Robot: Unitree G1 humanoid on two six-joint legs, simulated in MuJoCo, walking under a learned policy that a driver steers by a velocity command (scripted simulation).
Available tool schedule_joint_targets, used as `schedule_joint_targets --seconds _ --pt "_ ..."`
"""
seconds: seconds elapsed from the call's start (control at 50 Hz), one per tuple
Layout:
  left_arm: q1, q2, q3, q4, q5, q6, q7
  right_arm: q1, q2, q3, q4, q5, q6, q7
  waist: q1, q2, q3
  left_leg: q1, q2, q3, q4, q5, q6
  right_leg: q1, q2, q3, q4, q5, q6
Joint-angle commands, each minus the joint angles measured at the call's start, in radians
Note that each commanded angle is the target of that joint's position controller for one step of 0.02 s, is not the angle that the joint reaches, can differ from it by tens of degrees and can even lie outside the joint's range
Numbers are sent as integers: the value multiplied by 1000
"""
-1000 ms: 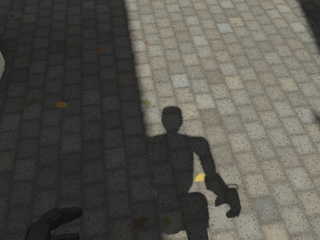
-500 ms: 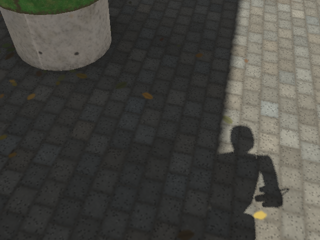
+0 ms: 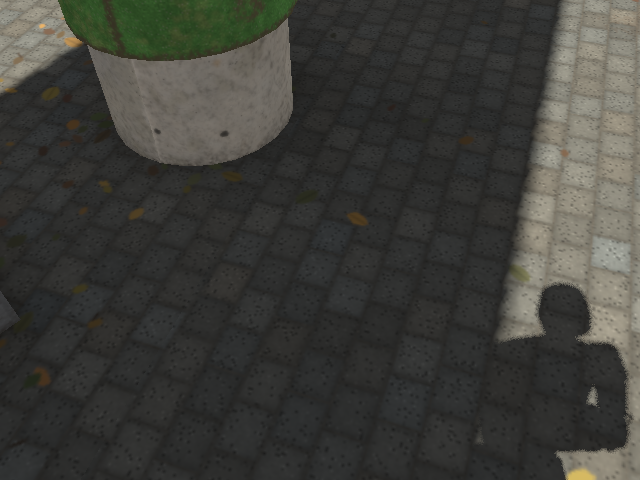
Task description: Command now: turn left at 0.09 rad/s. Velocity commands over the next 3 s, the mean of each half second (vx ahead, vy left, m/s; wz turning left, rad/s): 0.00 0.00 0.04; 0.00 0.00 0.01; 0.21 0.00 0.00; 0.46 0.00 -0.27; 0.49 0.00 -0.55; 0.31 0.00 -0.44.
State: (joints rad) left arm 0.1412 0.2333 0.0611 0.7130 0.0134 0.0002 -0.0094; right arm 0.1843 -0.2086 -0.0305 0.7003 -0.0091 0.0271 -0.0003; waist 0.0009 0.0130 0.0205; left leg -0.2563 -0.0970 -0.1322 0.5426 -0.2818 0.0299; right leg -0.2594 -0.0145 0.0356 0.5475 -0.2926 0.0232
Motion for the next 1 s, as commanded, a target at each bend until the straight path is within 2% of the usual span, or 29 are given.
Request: schedule_joint_targets --seconds 0.02,0.14,0.28,0.58,0.76,0.78,1.0 --pt "-34 102 22 -76 0 -23 6 -21 -103 -37 -71 2 -9 -5 -3 -61 -60 -11 83 -70 -80 113 20 60 -54 54 -70 163 -41" --pt "-16 100 18 -84 -3 -24 10 4 -91 -42 -50 6 -14 -8 -3 -22 -49 4 86 -63 -73 145 6 64 -47 58 -70 168 -48" --pt "-1 89 14 -85 -6 -24 9 23 -95 -48 -28 8 -20 -15 0 -2 -44 24 91 -58 -71 183 -11 71 -38 59 -74 185 -58" --pt "16 75 13 -57 -8 -36 3 41 -94 -56 16 10 -16 -34 -6 -20 -32 70 99 -50 -77 207 -34 62 -32 65 -109 196 -74" --pt "30 75 12 -15 -10 -38 7 59 -96 -56 70 10 -16 -43 -4 -18 -18 78 104 -43 -89 205 -49 69 -33 73 -136 188 -83" --pt "29 78 10 -11 -7 -37 4 55 -99 -57 80 15 -12 -47 1 -19 -20 81 102 -42 -88 217 -48 72 -32 73 -144 201 -83" --pt "45 86 2 80 -11 -33 8 83 -106 -55 186 15 -7 -62 0 -19 2 95 108 -31 -116 208 -58 75 -31 77 -190 161 -88"
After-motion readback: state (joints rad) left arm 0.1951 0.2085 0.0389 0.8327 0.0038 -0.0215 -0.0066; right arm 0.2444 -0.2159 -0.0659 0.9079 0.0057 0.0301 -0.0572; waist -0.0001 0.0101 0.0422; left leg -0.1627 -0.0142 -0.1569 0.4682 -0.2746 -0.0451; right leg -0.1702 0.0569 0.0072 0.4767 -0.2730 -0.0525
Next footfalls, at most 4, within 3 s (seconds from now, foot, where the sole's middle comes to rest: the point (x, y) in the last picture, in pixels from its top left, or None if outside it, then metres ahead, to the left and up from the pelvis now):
1.44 left None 0.13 0.12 -0.77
1.96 right None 0.46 -0.11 -0.77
2.44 left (339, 357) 0.78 0.00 -0.77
2.90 right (479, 340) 0.83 -0.33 -0.77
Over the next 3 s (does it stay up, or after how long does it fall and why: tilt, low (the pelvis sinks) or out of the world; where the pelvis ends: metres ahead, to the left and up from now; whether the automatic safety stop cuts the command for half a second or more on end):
stays up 0.78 -0.17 -0.01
